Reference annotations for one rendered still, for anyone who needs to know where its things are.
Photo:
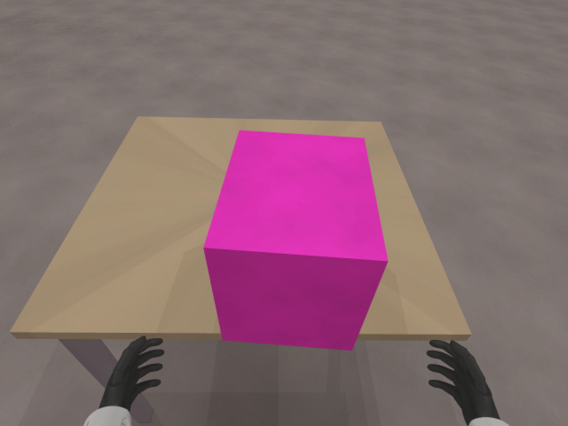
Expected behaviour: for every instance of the table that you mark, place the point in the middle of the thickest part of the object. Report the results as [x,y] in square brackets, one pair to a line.
[133,263]

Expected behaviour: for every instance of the left robot forearm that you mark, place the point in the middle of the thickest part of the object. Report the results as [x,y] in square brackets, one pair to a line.
[109,416]

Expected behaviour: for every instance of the carton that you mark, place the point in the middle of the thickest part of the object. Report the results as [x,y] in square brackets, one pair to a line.
[295,249]

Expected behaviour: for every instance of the right robot hand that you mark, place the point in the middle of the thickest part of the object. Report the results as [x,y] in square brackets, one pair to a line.
[470,392]

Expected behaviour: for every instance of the left robot hand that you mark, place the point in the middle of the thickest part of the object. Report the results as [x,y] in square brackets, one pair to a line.
[121,389]

